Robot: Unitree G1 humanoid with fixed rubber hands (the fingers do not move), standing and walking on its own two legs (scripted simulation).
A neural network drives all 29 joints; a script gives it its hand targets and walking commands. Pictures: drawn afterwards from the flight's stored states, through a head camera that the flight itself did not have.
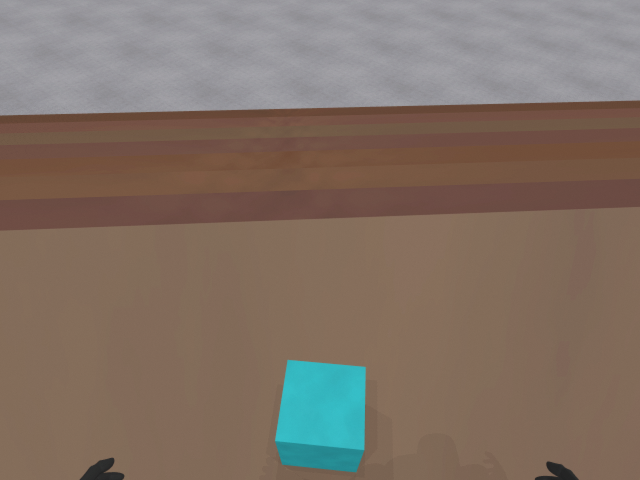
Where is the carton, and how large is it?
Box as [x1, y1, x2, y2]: [275, 360, 365, 471]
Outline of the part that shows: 288,360 275,442 282,464 356,471 363,451 364,440 365,367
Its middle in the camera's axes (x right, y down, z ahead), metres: +0.00 +0.50 +1.07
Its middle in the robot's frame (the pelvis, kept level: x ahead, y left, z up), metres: +0.39 +0.01 -0.66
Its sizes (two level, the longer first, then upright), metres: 0.210 0.200 0.250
